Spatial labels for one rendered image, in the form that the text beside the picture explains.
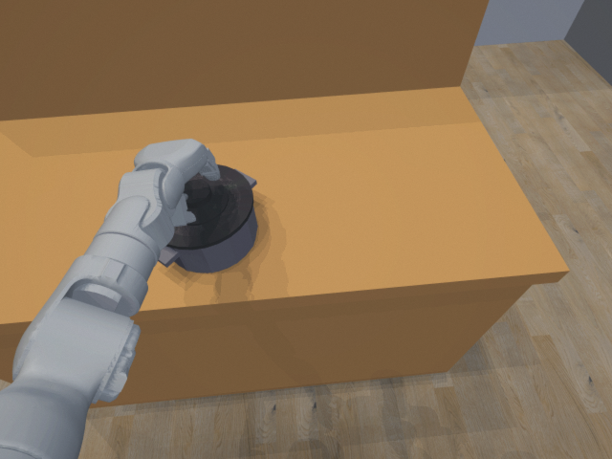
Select table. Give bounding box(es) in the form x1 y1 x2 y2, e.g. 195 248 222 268
0 0 570 408

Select robot left forearm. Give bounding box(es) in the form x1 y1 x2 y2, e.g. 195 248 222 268
12 159 185 381

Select knob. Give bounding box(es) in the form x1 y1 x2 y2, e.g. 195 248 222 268
184 180 212 208

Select pot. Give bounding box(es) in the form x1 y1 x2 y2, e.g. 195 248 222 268
158 169 258 273

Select left robot hand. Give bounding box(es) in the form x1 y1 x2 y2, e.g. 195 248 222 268
134 139 220 227

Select lid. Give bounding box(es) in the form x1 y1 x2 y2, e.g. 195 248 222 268
167 164 253 250

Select robot left upper arm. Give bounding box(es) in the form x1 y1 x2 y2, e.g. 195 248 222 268
0 297 141 459

